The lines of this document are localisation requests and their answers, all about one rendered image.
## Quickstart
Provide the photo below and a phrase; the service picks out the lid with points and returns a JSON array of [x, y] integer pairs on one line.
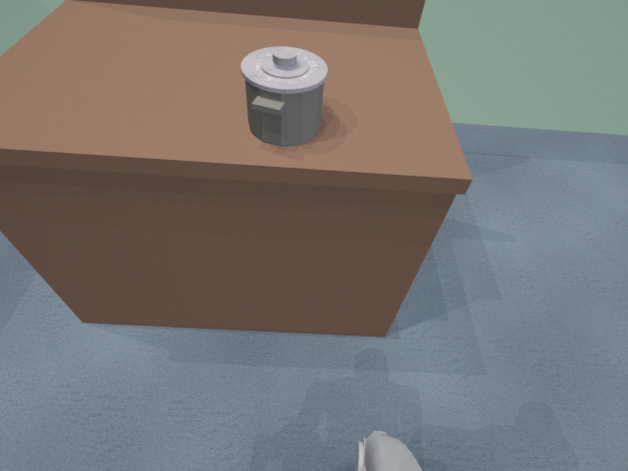
[[309, 72]]

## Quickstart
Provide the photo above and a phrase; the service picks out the robot right thigh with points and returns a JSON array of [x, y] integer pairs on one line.
[[383, 453]]

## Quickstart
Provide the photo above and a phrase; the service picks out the table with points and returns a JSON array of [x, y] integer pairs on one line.
[[131, 182]]

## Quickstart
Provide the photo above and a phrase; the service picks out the pot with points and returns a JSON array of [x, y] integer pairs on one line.
[[284, 119]]

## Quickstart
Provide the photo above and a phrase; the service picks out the knob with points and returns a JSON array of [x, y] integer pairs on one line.
[[284, 57]]

